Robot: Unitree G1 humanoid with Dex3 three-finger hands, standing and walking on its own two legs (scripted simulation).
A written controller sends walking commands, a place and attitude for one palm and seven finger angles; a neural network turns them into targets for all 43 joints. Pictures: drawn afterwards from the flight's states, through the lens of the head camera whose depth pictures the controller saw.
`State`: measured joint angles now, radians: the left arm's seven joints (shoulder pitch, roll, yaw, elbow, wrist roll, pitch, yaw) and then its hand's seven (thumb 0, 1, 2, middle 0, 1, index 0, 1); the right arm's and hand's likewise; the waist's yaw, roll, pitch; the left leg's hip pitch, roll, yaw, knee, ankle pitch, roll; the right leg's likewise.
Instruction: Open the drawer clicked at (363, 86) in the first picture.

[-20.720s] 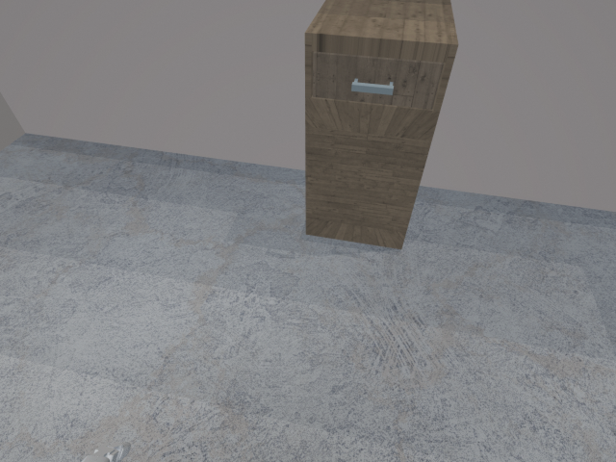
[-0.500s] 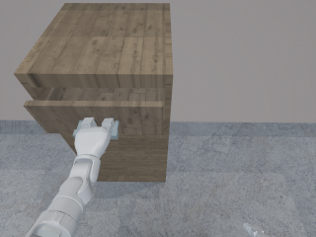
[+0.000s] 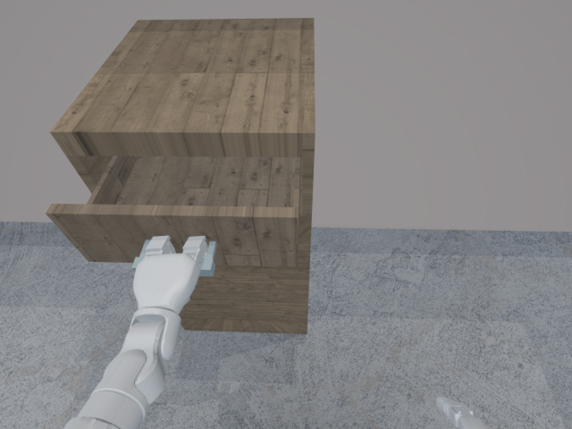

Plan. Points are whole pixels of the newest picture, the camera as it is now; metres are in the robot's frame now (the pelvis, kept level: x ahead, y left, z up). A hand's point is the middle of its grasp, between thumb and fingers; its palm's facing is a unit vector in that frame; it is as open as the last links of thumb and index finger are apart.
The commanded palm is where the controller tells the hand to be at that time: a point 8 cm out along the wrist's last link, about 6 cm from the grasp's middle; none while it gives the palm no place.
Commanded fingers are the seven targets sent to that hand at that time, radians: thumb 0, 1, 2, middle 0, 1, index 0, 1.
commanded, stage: pull the drawer open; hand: left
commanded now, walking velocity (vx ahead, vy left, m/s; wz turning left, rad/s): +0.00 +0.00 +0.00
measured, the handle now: (177, 256) +0.38 +0.19 +0.01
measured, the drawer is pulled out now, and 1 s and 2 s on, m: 0.13 0.24 0.30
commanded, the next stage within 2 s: open the thumb to release the handle in 1.68 s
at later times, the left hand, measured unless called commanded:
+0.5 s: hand (174, 323) +0.28 +0.18 -0.01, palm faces +0.00 -0.12 -0.99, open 5.4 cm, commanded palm +0.23 +0.19 +0.04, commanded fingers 0.00 0.90 0.90 -0.40 -1.35 -0.40 -1.35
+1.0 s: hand (163, 365) +0.22 +0.18 -0.01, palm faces +0.01 -0.12 -0.99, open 5.5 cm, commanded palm +0.18 +0.19 +0.04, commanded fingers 0.00 0.90 0.90 -0.40 -1.35 -0.40 -1.35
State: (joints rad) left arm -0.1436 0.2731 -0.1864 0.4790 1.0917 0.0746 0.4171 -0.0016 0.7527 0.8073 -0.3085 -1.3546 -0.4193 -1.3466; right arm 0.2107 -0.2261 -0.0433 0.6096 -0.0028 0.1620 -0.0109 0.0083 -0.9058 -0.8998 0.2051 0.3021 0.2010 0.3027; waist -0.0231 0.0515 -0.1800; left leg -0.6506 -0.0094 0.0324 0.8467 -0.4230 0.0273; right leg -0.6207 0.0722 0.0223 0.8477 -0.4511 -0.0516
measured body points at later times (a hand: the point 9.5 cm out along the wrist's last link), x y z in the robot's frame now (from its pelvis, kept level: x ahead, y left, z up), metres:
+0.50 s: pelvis +0.01 +0.00 +0.00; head +0.03 -0.03 +0.45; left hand +0.27 +0.18 +0.04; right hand +0.17 -0.25 -0.11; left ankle -0.01 +0.10 -0.70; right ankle -0.03 -0.09 -0.70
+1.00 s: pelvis +0.00 -0.01 -0.01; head +0.03 -0.04 +0.44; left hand +0.21 +0.18 +0.04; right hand +0.21 -0.23 -0.10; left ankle -0.01 +0.10 -0.70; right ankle -0.03 -0.09 -0.70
